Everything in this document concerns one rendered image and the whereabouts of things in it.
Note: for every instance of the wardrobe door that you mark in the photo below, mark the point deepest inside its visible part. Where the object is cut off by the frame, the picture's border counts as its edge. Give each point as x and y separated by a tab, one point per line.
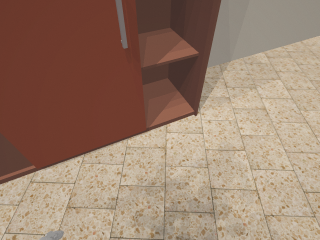
67	85
11	159

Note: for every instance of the robot left hand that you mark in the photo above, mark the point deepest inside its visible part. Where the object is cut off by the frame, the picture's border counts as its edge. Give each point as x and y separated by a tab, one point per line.
53	235

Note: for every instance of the handle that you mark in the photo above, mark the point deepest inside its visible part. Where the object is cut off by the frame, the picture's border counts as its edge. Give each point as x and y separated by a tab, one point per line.
121	21

